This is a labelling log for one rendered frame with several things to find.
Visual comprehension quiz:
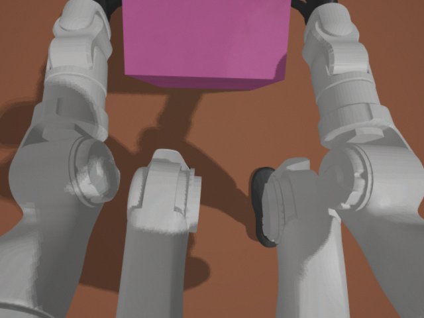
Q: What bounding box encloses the robot right upper arm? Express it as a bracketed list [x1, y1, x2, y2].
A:
[315, 143, 424, 318]

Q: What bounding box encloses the left robot hand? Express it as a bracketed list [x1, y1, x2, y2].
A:
[93, 0, 122, 21]

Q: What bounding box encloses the left robot thigh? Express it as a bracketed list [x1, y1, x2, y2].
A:
[116, 161, 201, 318]

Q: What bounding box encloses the right robot foot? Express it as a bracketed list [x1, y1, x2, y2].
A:
[251, 167, 277, 248]

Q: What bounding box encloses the robot left forearm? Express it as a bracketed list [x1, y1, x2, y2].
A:
[9, 0, 113, 195]

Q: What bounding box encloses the right robot hand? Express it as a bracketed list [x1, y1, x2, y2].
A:
[291, 0, 338, 25]

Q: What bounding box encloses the robot left upper arm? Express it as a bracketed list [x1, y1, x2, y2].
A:
[0, 136, 120, 318]

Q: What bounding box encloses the carton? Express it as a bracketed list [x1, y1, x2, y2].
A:
[122, 0, 291, 90]

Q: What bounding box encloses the robot right forearm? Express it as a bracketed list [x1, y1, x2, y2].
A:
[302, 3, 414, 153]

